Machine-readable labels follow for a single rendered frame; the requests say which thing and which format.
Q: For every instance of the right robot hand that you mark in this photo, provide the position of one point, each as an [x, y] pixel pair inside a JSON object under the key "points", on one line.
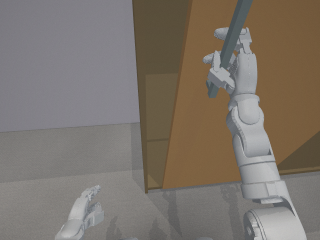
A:
{"points": [[242, 67]]}

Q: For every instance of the left robot hand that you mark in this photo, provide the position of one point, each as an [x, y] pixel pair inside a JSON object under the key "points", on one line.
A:
{"points": [[90, 215]]}

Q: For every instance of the right robot upper arm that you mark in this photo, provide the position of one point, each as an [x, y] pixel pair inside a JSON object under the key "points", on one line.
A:
{"points": [[272, 223]]}

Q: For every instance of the left robot forearm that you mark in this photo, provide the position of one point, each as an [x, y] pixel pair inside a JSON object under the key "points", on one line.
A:
{"points": [[73, 229]]}

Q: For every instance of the handle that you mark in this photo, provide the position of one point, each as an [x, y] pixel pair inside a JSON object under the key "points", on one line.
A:
{"points": [[238, 19]]}

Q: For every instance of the right robot forearm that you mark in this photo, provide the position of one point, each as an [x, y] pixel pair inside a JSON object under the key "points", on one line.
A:
{"points": [[254, 156]]}

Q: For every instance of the wardrobe door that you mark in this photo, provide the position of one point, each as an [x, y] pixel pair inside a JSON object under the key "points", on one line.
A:
{"points": [[285, 38], [307, 155]]}

